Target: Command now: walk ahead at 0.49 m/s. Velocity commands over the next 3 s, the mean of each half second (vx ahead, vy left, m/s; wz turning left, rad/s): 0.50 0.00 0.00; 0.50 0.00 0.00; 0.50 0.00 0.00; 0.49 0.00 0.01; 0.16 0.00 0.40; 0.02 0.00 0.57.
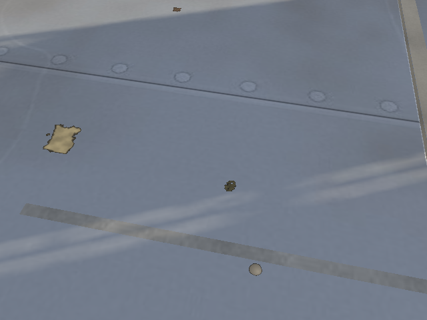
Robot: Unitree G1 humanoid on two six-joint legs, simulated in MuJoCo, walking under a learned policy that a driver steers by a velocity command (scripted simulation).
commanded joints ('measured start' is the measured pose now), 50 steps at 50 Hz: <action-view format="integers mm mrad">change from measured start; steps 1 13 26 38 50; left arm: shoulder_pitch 65 -321 -2 197 98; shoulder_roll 39 41 70 126 124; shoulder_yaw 15 -1 18 30 21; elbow -40 -182 -53 40 -6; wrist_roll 14 1 28 13 -23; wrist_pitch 15 -13 -25 1 -30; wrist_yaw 6 -50 -53 -9 -16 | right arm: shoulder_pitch -17 178 67 -329 39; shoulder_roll -107 -163 -75 -60 -161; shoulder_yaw -13 -29 -23 -21 -59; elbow -37 25 -48 -173 -89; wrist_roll -2 21 21 19 19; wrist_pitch -17 29 29 22 4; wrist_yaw -15 -49 -49 -27 -14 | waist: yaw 56 -47 -4 95 -66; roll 84 94 -22 -17 183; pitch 26 81 -48 67 -186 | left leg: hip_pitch -26 275 -375 -512 403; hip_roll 279 334 228 180 418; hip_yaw -219 -168 -146 -90 -576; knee -215 -124 825 279 -29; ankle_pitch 190 212 -108 236 -117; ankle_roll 173 107 -29 -59 174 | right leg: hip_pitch -81 -119 398 565 -197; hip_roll -61 22 -112 -104 60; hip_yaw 14 -45 149 18 47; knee -82 -652 -1041 -1073 137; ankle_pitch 106 251 269 269 -211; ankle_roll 26 5 -178 -138 -5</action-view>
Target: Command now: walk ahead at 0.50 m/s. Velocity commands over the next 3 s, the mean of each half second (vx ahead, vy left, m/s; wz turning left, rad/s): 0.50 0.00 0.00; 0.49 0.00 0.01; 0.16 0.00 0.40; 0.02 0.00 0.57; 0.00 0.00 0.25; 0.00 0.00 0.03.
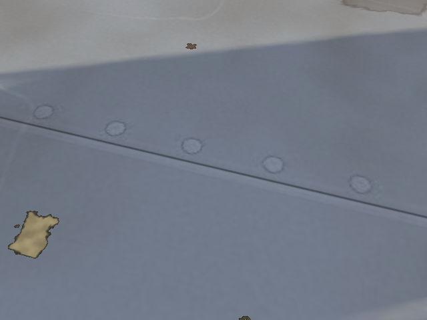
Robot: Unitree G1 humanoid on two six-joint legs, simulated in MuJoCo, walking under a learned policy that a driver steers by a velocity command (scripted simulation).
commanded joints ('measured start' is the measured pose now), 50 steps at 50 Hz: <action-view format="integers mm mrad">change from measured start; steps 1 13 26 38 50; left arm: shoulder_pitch -82 -309 86 -73 2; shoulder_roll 131 42 281 129 164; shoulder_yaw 25 27 89 35 49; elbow -101 -177 -97 -90 -22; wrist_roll -14 13 20 26 17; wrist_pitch -47 -1 -19 -26 15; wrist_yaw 4 2 -32 -5 19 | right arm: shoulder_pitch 164 271 435 78 -99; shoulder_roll -122 -137 20 -73 -90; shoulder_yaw -26 -19 24 -29 -17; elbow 6 74 88 9 -65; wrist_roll -2 -5 -6 -6 3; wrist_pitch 0 5 22 36 9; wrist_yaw -5 -39 -35 -45 9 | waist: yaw -88 -69 47 -24 -10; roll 74 68 -319 -36 -85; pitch -134 17 -421 -7 4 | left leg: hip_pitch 500 330 -149 -263 -103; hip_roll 304 186 -69 160 42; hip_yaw -446 -123 -75 -111 -27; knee -300 -452 668 335 -47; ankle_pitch -22 193 -405 97 127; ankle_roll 182 141 -24 -44 18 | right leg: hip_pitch -517 -477 632 80 298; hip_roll -99 -130 -411 -221 -248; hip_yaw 38 -16 646 106 -24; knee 264 -304 -652 -904 -713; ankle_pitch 128 594 263 525 887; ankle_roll -31 22 -319 -197 -110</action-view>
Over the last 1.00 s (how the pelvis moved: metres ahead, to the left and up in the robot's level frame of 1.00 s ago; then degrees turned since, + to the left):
0.56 -0.01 -0.02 0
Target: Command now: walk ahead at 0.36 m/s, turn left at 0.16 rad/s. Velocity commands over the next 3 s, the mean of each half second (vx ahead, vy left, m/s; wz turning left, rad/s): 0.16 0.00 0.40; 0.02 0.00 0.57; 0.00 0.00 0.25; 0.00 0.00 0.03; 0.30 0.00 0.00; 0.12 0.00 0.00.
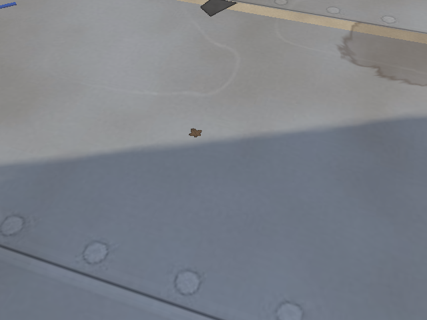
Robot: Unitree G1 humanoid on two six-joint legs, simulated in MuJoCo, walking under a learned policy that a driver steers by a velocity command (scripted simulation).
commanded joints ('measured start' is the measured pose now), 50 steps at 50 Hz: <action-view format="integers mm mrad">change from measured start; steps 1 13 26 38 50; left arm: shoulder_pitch -41 -114 -270 -257 -187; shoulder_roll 174 119 137 178 188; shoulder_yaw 37 31 31 34 48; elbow -36 -161 -240 -275 -240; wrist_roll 1 15 -1 25 0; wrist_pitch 9 41 21 61 64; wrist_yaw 15 57 34 46 12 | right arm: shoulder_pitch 65 119 146 149 261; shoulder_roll -129 -201 -219 -154 -238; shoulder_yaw -37 -53 -67 -59 -95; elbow -33 -72 -136 -215 -248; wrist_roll -9 -29 -3 13 5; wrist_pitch -22 26 96 131 141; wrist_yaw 12 -26 -73 -56 -25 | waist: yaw -107 -35 -73 -53 -86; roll -137 50 117 -201 -28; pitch -42 -137 -109 -58 -116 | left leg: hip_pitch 174 309 373 -76 567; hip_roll -71 120 57 -94 -12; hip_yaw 48 -287 -488 -55 -73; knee -40 -243 -177 558 -147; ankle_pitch -18 267 -71 -395 73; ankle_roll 50 240 160 -148 36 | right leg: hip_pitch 6 -579 -472 -146 -399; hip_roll -257 -86 -6 -295 -263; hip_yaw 40 131 167 183 -55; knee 198 842 350 110 460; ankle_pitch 878 -60 32 554 200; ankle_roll -95 61 78 -182 5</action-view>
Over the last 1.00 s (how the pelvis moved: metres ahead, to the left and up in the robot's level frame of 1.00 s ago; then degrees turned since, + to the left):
0.55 -0.03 0.01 1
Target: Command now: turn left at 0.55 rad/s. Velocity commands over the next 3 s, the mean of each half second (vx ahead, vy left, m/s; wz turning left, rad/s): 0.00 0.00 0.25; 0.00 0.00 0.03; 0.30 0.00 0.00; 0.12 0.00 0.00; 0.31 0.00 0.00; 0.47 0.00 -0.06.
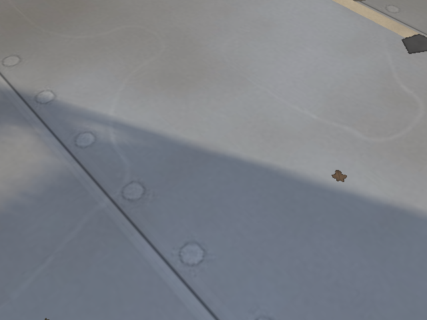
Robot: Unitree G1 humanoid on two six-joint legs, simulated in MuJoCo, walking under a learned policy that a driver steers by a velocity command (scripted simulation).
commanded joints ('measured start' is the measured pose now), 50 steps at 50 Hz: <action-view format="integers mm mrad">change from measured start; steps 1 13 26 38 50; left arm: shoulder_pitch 44 -15 -5 23 55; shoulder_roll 41 70 75 62 59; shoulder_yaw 1 8 -10 -27 -28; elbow -70 -59 -30 26 114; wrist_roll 64 18 32 24 14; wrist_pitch -14 6 -35 -36 -27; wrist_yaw -17 8 -21 -6 -2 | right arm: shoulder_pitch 125 -20 -24 26 59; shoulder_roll -275 -100 -57 -40 -48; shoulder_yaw -76 3 25 19 15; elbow -57 -24 58 157 272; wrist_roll -12 -34 -35 -29 -16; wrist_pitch -11 -74 -65 -64 -61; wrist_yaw -29 -40 -27 -39 -52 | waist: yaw -1 -23 -21 -13 -17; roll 345 146 -85 18 1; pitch -168 -122 -76 -60 -50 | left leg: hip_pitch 422 141 90 102 104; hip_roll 329 183 -1 8 -26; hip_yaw -466 -251 -141 -146 -106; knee -130 -240 -100 -107 -98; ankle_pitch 759 266 63 145 -124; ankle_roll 228 225 47 34 42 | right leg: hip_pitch -377 -205 16 44 35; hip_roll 46 55 29 59 102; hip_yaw -23 179 212 185 159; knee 465 310 -128 -101 -118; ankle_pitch -404 -40 137 165 -105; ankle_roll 29 24 -69 -68 -88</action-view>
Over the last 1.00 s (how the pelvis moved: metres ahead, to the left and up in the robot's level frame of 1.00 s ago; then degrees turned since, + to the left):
0.16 0.04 0.00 32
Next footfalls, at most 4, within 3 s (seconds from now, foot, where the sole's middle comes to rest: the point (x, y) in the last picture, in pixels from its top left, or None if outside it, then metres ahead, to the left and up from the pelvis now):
0.40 right None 0.06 -0.12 -0.77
1.62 right None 0.42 -0.09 -0.77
1.94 left None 0.35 0.15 -0.77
2.72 left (173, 226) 0.76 0.17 -0.77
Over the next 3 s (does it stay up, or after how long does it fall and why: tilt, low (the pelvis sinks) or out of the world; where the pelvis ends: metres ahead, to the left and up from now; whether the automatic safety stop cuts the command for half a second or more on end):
stays up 0.73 0.09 0.01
